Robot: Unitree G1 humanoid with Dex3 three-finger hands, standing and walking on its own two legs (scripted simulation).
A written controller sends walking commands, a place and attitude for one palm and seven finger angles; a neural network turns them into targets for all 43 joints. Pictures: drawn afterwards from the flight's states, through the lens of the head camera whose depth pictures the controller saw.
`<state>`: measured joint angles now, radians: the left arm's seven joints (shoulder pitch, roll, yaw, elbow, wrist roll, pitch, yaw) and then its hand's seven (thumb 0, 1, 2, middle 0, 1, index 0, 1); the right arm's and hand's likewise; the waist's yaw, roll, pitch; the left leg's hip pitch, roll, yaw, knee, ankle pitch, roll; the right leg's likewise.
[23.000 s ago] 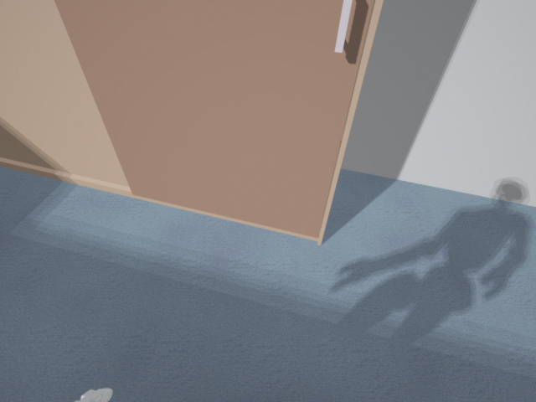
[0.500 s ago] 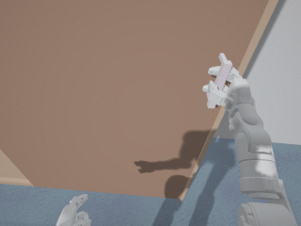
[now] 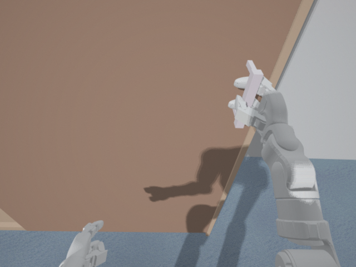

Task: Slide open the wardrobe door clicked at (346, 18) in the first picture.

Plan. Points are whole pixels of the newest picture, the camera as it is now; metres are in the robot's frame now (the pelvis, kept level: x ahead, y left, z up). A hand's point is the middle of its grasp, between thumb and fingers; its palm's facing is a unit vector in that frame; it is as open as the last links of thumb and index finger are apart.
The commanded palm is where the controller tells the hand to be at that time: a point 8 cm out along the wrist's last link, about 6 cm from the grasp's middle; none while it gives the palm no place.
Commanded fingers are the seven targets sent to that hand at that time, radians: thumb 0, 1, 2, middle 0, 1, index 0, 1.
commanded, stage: tug the door sideways, standing still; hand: right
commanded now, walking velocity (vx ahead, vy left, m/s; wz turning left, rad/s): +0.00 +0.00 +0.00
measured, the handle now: (244, 95) +0.44 -0.12 +0.20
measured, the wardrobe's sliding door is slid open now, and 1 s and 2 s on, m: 0.00 0.00 0.06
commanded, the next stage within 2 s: step sideways, sliding the door along in 0.66 s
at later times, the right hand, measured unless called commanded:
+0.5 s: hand (237, 111) +0.38 -0.10 +0.20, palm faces +0.03 +1.00 -0.05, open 5.7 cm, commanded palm +0.35 -0.09 +0.20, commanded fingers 0.00 -0.90 -0.90 0.45 1.40 0.45 1.40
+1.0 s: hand (236, 111) +0.39 -0.10 +0.20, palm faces +0.08 +0.99 -0.09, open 5.8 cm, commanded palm +0.36 -0.11 +0.20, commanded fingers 0.00 -0.90 -0.90 0.45 1.40 0.45 1.40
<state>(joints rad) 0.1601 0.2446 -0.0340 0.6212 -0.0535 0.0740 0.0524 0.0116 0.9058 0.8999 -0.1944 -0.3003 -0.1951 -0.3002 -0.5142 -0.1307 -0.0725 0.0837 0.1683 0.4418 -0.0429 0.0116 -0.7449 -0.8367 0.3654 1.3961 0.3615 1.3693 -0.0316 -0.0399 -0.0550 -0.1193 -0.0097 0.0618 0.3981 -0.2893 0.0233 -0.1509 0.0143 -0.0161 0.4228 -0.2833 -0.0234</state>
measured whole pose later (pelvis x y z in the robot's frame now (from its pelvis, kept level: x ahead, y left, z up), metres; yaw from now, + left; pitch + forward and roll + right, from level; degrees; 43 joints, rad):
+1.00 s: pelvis -0.04 +0.01 +0.00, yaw +1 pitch +1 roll +0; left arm 0.20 0.18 -0.02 0.69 -0.03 -0.01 0.09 0.01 0.90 0.90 -0.20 -0.30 -0.20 -0.30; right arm -0.66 -0.21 -0.03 0.42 0.14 -0.01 -0.12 -0.01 -0.73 -0.84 0.43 1.39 0.31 1.40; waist -0.04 -0.05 0.03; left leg -0.37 -0.02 0.01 0.88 -0.45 0.01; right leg -0.24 -0.01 -0.03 0.50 -0.27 -0.02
